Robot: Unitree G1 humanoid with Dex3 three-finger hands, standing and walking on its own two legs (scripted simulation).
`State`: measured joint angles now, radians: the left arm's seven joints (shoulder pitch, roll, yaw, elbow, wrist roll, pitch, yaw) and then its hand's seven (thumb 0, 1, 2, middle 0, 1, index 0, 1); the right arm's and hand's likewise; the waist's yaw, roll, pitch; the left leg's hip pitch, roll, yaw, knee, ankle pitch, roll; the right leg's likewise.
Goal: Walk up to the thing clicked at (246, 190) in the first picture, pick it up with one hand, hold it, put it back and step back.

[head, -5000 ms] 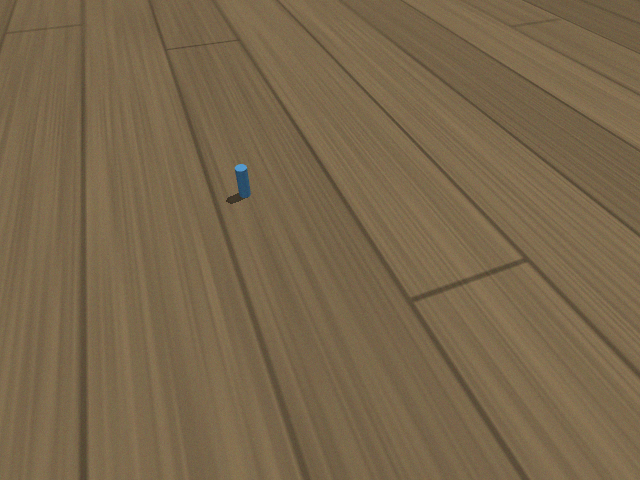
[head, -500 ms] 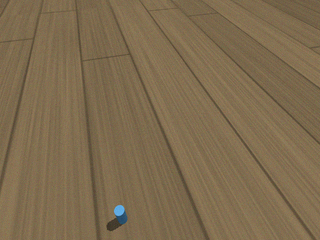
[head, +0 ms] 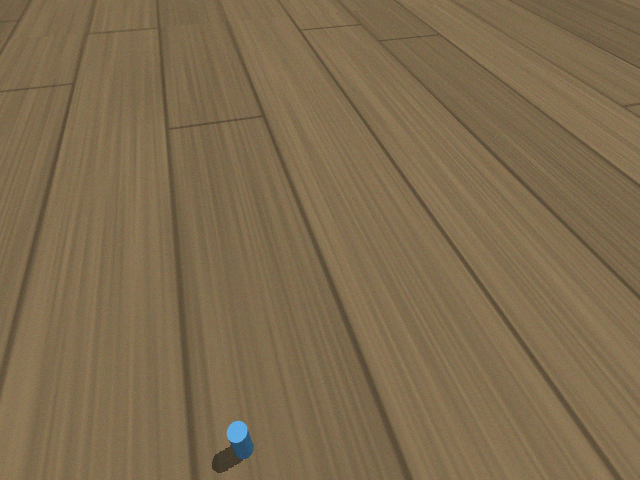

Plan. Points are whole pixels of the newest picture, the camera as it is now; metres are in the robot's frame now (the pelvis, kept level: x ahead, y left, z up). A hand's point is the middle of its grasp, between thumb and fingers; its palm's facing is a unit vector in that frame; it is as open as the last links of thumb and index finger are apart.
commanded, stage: walk up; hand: left
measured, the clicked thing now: (240, 440) +0.38 +0.21 -0.70
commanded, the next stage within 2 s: stand in 0.56 s
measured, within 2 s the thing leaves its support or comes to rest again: neither
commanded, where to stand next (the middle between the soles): +0.02 +0.00 m, yaw +1 degrees
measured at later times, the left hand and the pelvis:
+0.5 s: hand out of the picture +0.10 +0.25 -0.16, palm faces -0.01 -0.94 -0.33, open 7.4 cm; pelvis +0.01 +0.00 +0.00, yaw +0 degrees
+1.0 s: hand out of the picture +0.09 +0.25 -0.15, palm faces -0.03 -0.94 -0.34, open 7.4 cm; pelvis +0.01 +0.00 +0.00, yaw +0 degrees
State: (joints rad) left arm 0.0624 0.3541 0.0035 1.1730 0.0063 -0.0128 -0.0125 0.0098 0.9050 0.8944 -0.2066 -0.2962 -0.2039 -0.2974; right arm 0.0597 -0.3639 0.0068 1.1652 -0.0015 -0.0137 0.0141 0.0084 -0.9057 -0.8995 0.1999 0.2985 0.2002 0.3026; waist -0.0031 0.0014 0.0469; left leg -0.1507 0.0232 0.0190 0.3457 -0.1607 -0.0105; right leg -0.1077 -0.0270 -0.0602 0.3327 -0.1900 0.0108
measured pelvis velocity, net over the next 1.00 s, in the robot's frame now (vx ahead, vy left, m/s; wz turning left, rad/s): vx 0.01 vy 0.00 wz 0.00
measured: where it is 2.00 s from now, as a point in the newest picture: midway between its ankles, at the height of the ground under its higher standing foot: outside the picture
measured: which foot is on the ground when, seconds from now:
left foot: down 0.00-1.00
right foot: down 0.00-1.00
